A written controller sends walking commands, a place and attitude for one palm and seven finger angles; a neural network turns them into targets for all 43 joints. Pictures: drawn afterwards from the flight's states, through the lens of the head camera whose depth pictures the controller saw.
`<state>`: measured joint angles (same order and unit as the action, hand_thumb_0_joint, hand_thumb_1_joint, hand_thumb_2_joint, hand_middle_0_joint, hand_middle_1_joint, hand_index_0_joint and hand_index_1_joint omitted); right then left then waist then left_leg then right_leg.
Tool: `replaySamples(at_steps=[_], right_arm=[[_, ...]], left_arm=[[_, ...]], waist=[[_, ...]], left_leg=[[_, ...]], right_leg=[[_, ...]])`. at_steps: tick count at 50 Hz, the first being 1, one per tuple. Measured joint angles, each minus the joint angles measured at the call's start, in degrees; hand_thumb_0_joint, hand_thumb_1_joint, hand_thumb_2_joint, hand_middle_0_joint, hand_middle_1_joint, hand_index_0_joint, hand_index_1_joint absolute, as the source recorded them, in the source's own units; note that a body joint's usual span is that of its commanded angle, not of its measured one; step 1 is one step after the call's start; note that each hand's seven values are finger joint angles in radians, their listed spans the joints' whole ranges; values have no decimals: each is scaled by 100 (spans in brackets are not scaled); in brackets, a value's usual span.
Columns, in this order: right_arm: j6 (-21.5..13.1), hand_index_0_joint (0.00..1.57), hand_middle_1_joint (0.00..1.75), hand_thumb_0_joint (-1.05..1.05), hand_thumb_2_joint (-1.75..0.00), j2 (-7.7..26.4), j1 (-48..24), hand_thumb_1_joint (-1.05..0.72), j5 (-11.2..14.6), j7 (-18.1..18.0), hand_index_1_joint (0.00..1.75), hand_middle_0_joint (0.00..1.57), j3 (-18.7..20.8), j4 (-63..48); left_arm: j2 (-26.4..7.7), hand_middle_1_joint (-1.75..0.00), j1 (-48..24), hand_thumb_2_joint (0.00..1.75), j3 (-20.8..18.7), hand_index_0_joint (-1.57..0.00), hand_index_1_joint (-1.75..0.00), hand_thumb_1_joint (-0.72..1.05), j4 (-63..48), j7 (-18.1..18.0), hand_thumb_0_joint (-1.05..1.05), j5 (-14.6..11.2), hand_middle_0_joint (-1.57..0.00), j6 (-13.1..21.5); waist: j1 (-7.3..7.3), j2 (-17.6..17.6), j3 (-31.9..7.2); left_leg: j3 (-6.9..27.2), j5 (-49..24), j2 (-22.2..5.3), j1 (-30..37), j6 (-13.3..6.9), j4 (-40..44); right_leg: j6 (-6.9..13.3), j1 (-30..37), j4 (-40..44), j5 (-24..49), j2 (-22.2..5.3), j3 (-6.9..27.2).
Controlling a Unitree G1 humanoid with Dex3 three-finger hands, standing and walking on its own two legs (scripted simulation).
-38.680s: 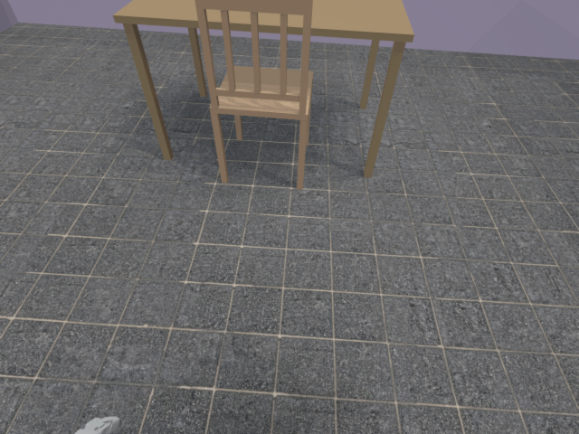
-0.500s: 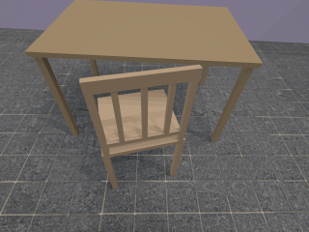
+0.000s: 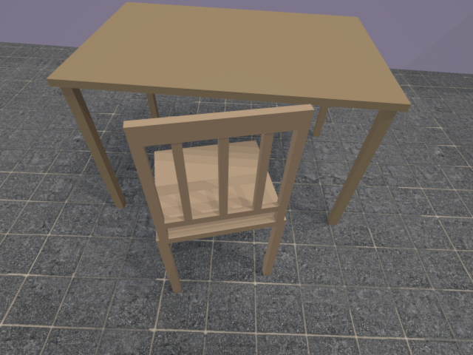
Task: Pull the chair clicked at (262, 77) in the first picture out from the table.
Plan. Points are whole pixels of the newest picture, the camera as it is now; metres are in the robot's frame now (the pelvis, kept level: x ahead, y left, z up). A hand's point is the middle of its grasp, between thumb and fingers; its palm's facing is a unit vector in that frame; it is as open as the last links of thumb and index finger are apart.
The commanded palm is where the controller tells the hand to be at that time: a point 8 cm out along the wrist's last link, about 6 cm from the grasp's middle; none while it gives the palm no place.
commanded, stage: shuffle to correct the standing spot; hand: left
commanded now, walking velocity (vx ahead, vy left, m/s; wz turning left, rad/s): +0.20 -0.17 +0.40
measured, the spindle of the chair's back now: (223, 179) +0.56 +0.06 -0.09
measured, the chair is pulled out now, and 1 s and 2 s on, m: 0.22 0.22 0.22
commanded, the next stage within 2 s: come to a stop and stand still in 0.80 s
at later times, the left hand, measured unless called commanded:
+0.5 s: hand out of the picture +0.09 +0.14 -0.17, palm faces +0.21 -0.96 -0.16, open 7.3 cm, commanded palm none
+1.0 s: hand out of the picture +0.15 +0.04 -0.19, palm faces +0.25 -0.96 -0.11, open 7.3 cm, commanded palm none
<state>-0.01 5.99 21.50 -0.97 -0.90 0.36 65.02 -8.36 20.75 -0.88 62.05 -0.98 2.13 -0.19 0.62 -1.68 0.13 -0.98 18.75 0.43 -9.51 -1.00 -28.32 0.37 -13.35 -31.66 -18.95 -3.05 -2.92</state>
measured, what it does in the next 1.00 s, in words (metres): walks ahead: left foot, then right foot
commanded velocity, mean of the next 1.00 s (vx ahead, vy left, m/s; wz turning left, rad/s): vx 0.06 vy -0.15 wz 0.14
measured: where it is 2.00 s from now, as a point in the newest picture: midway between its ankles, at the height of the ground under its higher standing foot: outside the picture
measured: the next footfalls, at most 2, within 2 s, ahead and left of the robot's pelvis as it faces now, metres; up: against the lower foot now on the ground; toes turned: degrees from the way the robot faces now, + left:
left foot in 0.26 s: +0.10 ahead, +0.09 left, +0.00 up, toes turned +11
right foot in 0.62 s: +0.23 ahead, -0.24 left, +0.00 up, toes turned +11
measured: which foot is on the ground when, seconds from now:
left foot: down 0.00-0.08, up 0.10-0.24, down 0.26-0.62, up 0.64-0.82, down 0.84-1.00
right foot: down 0.00-0.26, up 0.28-0.60, down 0.62-1.00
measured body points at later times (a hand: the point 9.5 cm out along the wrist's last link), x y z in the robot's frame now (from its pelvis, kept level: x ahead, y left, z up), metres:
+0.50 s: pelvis +0.10 -0.04 +0.01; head +0.12 -0.01 +0.45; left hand +0.08 +0.19 -0.16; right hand +0.15 -0.25 -0.14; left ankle +0.06 +0.09 -0.74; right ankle +0.15 -0.17 -0.68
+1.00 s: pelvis +0.18 -0.12 +0.00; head +0.20 -0.08 +0.45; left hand +0.14 +0.09 -0.18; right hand +0.25 -0.33 -0.15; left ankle +0.16 -0.01 -0.74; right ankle +0.19 -0.22 -0.69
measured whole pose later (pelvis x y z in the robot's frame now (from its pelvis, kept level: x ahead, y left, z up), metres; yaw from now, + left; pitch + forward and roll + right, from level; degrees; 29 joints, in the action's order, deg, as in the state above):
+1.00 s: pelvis +0.18 -0.12 +0.00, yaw +13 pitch -1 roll +0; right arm -0.3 6.4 15.9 -1.8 -2.5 0.4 60.0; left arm -8.9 16.7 -1.4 59.7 -0.6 1.6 -3.5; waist -0.6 -4.5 3.3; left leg -5.3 16.4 -1.4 -13.7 -1.0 -31.0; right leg -0.1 -23.2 -54.3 -23.8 -0.4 -1.6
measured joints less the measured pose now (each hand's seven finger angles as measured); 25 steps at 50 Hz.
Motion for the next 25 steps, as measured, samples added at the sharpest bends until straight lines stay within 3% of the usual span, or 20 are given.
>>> replaySamples(at_steps=[3, 4, 9, 11, 13, 14, 16, 19, 22, 25], right_arm=[[-3, 20, 30, 0, -90, 22, 120, -91, -5, -11, 30, 20, 26, -10], [-4, 20, 30, 0, -90, 38, 144, -91, -2, -12, 30, 20, 29, -21], [59, 20, 30, 1, -90, 104, -76, -91, 10, 28, 30, 20, 85, -117], [2, 20, 30, 1, -90, 143, -263, -91, 16, 40, 30, 20, 97, -247], [-177, 20, 30, 1, -90, 240, -398, -91, -2, 25, 30, 20, 100, -451], [-274, 19, 30, 1, -90, 265, -472, -91, -17, -15, 30, 20, 111, -518], [-308, 19, 30, 1, -90, 224, -566, -91, -33, -58, 30, 20, 96, -600], [-302, 19, 30, 0, -90, 148, -507, -91, -47, -89, 30, 20, 69, -617], [-287, 20, 30, 0, -90, 117, -458, -91, -49, -98, 30, 20, 28, -555], [-212, 20, 30, 0, -90, 133, -473, -91, -71, -66, 30, 20, 32, -526]], left_arm=[[-22, -30, 38, 90, -44, -20, -30, 91, -49, 3, 1, -17, -20, 74], [-18, -30, 56, 90, -53, -20, -30, 91, -70, -1, 1, -23, -20, 112], [-2, -30, 218, 90, -85, -20, -30, 91, -84, -95, 1, 6, -20, 274], [3, -30, 322, 90, -63, -20, -30, 91, -4, -107, 0, 19, -20, 262], [53, -30, 440, 90, -29, -20, -30, 91, 98, -74, 0, -36, -20, 196], [68, -30, 453, 90, -12, -20, -30, 91, 156, -44, 1, -63, -20, 130], [18, -30, 401, 90, -20, -20, -30, 91, 210, -5, 1, -49, -20, -34], [-92, -30, 140, 90, -68, -20, -30, 91, 118, 32, 1, 17, -20, -127], [-137, -30, -257, 90, -86, -20, -30, 91, -167, 91, 1, -9, -20, -77], [-185, -30, -556, 90, -117, -20, -30, 93, -394, 70, 2, -31, -20, -48]], waist=[[-11, 81, 16], [-22, 119, 23], [-135, -3, 140], [-166, -140, 195], [-134, -145, 234], [-92, -152, 259], [-43, -275, 263], [-33, -287, 142], [-83, -166, 172], [-90, -24, 227]], left_leg=[[208, 185, -47, -140, 36, -264], [266, 279, -73, -229, -36, -431], [-129, 1203, -147, -1097, -240, -2215], [-324, 1045, -122, -1148, -271, -1838], [-394, 89, -104, -916, -332, -810], [-386, -205, -107, -912, -292, -827], [-418, -16, -59, -808, -208, -947], [-266, 27, -61, -554, -98, -550], [-25, -231, -104, -321, 5, -50], [144, -326, -174, -168, 105, 216]], right_leg=[[-25, 20, -69, -9, 37, -194], [-16, 29, -100, -99, 58, -278], [54, 301, 36, -296, 25, -623], [27, 422, 53, -365, -33, -651], [11, 331, -414, -567, -61, -668], [-1, 102, -1077, -733, -72, -589], [56, -448, -2521, -970, -24, -249], [16, -1145, -3541, -669, 13, -135], [-72, -1528, -3320, -287, -60, -79], [-128, -1565, -2359, -142, -125, 5]])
